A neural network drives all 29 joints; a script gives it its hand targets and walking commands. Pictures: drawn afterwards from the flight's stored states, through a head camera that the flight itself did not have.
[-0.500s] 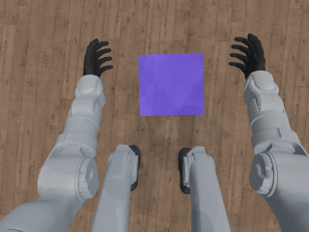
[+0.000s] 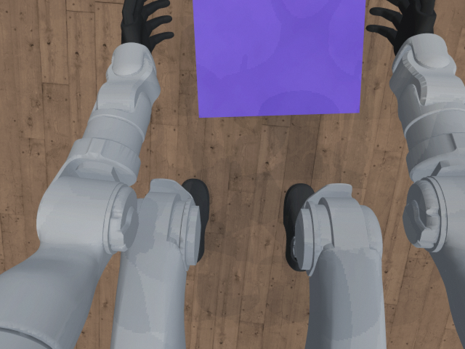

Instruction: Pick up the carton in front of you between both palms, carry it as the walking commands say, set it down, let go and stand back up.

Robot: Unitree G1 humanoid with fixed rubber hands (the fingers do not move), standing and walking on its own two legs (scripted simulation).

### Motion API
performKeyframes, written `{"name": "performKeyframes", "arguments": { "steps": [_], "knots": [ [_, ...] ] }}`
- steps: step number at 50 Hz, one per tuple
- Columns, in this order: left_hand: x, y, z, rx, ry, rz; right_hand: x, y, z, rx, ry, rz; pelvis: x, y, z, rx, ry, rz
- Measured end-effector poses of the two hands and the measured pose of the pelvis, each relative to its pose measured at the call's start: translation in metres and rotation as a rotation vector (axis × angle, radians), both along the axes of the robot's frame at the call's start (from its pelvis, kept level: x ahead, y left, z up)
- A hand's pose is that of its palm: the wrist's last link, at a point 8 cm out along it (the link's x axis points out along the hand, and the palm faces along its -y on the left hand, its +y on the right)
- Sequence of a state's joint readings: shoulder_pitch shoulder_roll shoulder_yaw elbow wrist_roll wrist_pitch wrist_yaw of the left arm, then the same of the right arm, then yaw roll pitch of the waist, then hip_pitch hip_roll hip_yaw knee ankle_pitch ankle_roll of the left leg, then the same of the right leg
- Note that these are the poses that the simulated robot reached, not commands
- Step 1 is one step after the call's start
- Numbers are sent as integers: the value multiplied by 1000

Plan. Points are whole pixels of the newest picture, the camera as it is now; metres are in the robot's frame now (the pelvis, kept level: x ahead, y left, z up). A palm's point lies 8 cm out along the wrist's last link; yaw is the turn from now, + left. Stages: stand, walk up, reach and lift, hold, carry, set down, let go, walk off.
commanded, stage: reach and lift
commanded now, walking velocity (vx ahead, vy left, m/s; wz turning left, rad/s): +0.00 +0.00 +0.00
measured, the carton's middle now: (270, 55) +0.51 -0.04 -0.27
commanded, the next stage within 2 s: none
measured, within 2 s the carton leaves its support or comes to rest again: leaves its support in 0.88 s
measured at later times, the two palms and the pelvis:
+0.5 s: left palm (148, 39) +0.52 +0.14 -0.19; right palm (393, 40) +0.51 -0.21 -0.20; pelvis +0.00 +0.00 -0.02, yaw +0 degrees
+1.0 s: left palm (159, 29) +0.53 +0.11 -0.16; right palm (386, 33) +0.51 -0.19 -0.17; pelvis +0.00 +0.00 -0.02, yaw +0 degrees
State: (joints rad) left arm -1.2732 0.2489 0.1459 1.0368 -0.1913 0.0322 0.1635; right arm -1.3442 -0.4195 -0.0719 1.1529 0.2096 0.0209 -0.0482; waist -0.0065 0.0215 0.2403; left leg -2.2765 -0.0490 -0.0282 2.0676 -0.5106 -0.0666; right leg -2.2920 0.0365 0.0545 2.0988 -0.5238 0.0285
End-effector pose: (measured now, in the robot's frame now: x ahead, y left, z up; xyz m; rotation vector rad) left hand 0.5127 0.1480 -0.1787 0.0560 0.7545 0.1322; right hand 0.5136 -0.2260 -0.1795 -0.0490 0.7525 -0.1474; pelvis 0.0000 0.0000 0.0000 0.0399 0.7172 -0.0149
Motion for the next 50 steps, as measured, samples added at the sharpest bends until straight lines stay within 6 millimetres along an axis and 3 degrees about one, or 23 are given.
{"name": "performKeyframes", "arguments": {
  "steps": [5, 9, 22, 31, 43, 50],
  "knots": [
    [9, 9, -16, 7, -11, 7, 2, 5, -27, -3, -2, 10, 0, -2, -14, 1, -36, 12],
    [11, 11, -20, 13, -11, -1, 1, 10, -34, 5, -14, 15, 4, -3, -20, -2, -48, 12],
    [8, -6, -11, -5, -9, -24, -4, 8, -18, 7, -15, 14, 5, 1, -17, -8, -29, 10],
    [12, -35, -9, -30, -22, -59, 2, 35, -18, 27, -24, 33, 0, 2, -12, -10, -25, 13],
    [16, -36, -7, -33, -5, 6, 6, 37, -14, 15, 19, 33, 0, 1, -20, -12, -54, 13],
    [13, -37, 19, -48, -52, 20, 1, 37, 8, 28, -26, 19, 4, 1, -23, -13, -55, 3]
  ]
}}
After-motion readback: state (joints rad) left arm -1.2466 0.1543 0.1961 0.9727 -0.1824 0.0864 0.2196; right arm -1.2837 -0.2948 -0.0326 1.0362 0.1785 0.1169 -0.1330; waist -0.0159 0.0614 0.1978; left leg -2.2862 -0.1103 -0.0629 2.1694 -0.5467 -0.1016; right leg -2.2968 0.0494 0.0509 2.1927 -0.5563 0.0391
